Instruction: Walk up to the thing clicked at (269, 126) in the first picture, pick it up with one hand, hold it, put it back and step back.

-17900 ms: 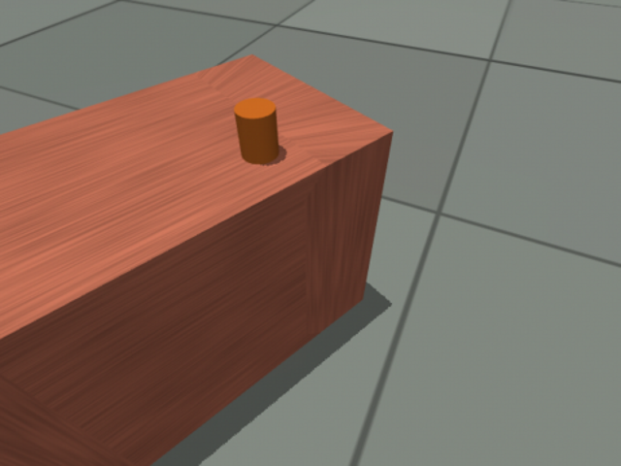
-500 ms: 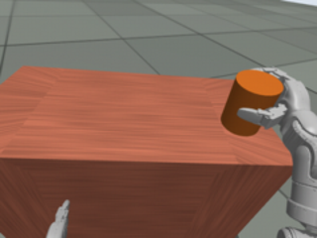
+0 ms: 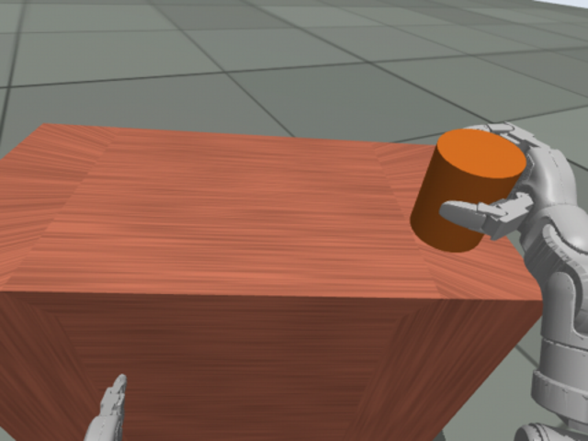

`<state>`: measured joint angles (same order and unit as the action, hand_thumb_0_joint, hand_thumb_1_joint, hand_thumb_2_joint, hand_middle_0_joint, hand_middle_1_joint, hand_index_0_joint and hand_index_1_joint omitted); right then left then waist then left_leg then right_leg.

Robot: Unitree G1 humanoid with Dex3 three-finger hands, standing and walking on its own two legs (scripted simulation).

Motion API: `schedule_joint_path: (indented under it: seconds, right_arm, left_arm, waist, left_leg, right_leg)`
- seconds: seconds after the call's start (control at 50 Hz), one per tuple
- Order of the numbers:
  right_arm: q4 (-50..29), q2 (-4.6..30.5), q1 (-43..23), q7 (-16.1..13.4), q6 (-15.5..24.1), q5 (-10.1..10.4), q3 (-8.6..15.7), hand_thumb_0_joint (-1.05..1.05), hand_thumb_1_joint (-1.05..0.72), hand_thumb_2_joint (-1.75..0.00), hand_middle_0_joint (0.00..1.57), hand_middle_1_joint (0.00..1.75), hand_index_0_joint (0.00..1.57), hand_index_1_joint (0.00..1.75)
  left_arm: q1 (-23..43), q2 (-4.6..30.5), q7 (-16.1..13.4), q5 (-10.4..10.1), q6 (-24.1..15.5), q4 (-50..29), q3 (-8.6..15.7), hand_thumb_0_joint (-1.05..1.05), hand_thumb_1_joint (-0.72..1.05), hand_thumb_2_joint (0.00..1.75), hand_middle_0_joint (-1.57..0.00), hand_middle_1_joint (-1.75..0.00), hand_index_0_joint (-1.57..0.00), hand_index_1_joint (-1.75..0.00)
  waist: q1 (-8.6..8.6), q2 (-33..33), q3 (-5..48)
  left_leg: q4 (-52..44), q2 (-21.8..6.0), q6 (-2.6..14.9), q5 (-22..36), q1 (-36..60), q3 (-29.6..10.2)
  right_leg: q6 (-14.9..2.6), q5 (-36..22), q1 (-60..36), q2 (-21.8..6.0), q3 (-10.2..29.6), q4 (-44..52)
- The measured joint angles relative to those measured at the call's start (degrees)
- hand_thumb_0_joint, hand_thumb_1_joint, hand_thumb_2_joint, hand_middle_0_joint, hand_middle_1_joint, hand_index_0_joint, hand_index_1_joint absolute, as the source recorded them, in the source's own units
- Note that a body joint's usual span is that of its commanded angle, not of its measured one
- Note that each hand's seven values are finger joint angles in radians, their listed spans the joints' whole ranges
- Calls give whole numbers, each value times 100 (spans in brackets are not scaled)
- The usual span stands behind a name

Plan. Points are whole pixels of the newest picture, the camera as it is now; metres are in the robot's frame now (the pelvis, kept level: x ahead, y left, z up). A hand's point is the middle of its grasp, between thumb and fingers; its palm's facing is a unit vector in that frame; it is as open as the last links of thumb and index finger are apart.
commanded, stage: hold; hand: right
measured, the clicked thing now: (460, 192) +0.33 -0.16 +0.26
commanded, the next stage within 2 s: crouch in 1.06 s
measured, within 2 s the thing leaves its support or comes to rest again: neither
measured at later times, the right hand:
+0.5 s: hand (475, 180) +0.33 -0.17 +0.28, palm faces +0.10 +0.99 -0.05, open 11.8 cm
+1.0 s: hand (470, 176) +0.34 -0.16 +0.28, palm faces +0.08 +1.00 -0.06, open 11.8 cm
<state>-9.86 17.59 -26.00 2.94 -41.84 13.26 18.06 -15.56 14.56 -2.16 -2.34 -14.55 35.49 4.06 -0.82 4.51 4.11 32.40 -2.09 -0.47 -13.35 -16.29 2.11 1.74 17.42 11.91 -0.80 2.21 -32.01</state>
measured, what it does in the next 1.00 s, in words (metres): stands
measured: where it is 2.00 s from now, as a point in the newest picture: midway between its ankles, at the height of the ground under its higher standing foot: outside the picture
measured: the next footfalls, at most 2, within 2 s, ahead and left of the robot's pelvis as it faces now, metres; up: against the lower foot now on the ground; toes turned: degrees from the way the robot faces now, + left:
none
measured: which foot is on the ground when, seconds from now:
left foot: down 0.00-1.00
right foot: down 0.00-1.00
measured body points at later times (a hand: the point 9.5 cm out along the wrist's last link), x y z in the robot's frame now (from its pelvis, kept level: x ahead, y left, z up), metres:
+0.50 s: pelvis +0.00 +0.00 +0.00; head -0.05 +0.03 +0.45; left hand +0.16 +0.25 -0.07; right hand +0.32 -0.22 +0.28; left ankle +0.05 +0.12 -0.73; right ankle +0.00 -0.14 -0.73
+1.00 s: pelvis +0.01 +0.00 +0.00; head -0.04 +0.03 +0.45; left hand +0.18 +0.25 -0.07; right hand +0.33 -0.22 +0.28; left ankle +0.05 +0.12 -0.73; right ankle +0.00 -0.14 -0.73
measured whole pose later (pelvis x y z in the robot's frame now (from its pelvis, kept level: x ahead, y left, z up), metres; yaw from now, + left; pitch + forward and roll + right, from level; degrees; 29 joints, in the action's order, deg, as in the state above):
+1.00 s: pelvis +0.01 +0.00 +0.00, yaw +0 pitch -3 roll +0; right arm -10.6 16.6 -26.6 3.1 -41.8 13.1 16.2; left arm -14.9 14.3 -3.5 -2.3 -13.8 37.4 4.0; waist -1.2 4.9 4.5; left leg 31.8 -2.1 -0.8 -13.7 -15.3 2.0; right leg 1.5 18.0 11.1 -0.8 2.1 -31.8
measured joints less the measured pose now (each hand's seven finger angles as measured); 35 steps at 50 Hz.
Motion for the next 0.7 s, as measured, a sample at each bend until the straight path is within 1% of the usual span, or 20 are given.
schedule_joint_path:
  seconds: [0.08, 0.18, 0.28, 0.34, 0.42, 0.48, 0.54, 0.62, 0.66, 0.7]
  right_arm:
    - [-85, -29, -22, 29, 15, 11, -54, -1, 61, -94, 63, 105, 65, 108]
    - [53, -73, -120, 69, -68, 78, -142, -1, 61, -94, 63, 105, 65, 108]
    - [366, -25, -176, 75, -133, 134, -68, -1, 61, -94, 63, 105, 65, 108]
    - [374, 5, -156, 2, -127, 67, -8, -1, 61, -94, 63, 105, 65, 108]
    - [147, -8, -86, -43, 3, 8, 14, -1, 61, -94, 63, 105, 65, 108]
    - [16, -43, -73, -43, 48, -37, -57, -1, 61, -94, 63, 105, 65, 108]
    - [-19, -92, -90, -30, 27, -45, -166, -1, 61, -94, 63, 105, 65, 108]
    - [106, -148, -119, 3, -51, 33, -263, -1, 61, -94, 62, 105, 65, 108]
    - [245, -137, -124, 16, -72, 95, -242, -1, 61, -94, 62, 106, 65, 108]
    - [339, -117, -115, -10, -83, 115, -188, -1, 61, -94, 62, 106, 65, 108]
  left_arm:
    - [14, -21, -21, 9, 38, 81, 21, -1, -54, 6, -4, -4, -4, -4]
    - [132, 1, -68, 5, 68, 121, 21, -1, -54, 6, -4, -5, -4, -4]
    - [206, -29, -51, 37, 42, 68, 16, -1, -54, 5, -4, -4, -4, -4]
    - [143, -29, -40, 29, -8, -5, 29, -1, -54, 5, -4, -4, -4, -4]
    - [-22, -42, -35, 12, -42, -14, 29, -1, -54, 6, -4, -4, -4, -4]
    - [-93, -35, -55, 8, -13, 15, -2, -1, -54, 6, -4, -4, -4, -4]
    - [-11, -18, -83, 17, 13, 131, 7, -1, -54, 6, -4, -4, -4, -5]
    - [162, 7, -120, 36, 42, 169, 26, -1, -55, 6, -4, -5, -4, -5]
    - [218, 7, -126, 46, 38, 123, 44, -1, -54, 6, -4, -5, -4, -5]
    - [233, 4, -127, 52, 34, 55, 48, -1, -54, 6, -4, -4, -4, -5]
  waist:
    - [0, 19, 15]
    - [0, 80, 32]
    - [41, 88, 47]
    - [43, 56, 33]
    - [14, -6, 2]
    - [-11, -29, -8]
    - [-10, -6, -8]
    - [24, 62, 19]
    - [48, 79, 40]
    - [60, 80, 50]
  left_leg:
    - [-19, -2, -6, 15, 18, 2]
    - [-44, -12, -19, 34, 65, -10]
    - [-39, -17, -27, 47, 44, -23]
    - [-20, -14, -20, 48, 0, -35]
    - [-12, -5, -11, 43, -29, -32]
    - [-18, 0, -8, 40, -11, -30]
    - [-37, 1, -13, 41, 23, -28]
    - [-56, -11, -30, 42, 49, -31]
    - [-54, -16, -36, 37, 46, -39]
    - [-43, -15, -37, 29, 32, -48]
  right_leg:
    - [-4, -5, -7, 2, 2, -2]
    - [-15, -17, -52, 13, -9, 13]
    - [-24, -38, -45, 19, -21, 29]
    - [-21, -41, -12, 17, -33, 23]
    - [-13, -33, 19, 9, -30, 11]
    - [-8, -21, 7, 3, -29, 2]
    - [-11, -10, -15, 3, -28, -2]
    - [-28, -8, -37, 14, -31, 9]
    - [-33, -12, -45, 20, -38, 25]
    - [-35, -9, -42, 19, -47, 30]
